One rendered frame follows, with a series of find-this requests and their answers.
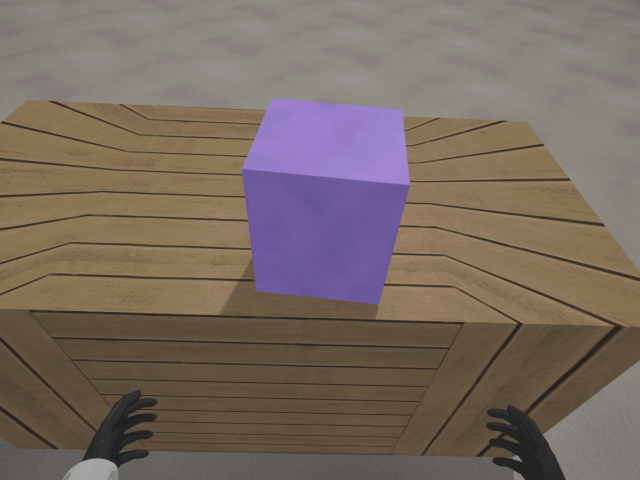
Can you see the left robot hand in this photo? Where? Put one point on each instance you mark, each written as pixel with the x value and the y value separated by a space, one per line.
pixel 110 438

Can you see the carton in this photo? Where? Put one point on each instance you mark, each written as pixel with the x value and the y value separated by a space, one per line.
pixel 325 188

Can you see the pedestal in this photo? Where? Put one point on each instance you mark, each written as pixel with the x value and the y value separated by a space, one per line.
pixel 126 264

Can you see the right robot hand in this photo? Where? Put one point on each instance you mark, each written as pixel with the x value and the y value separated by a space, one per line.
pixel 538 460

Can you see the left robot forearm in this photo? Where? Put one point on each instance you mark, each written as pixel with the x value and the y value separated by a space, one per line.
pixel 93 469

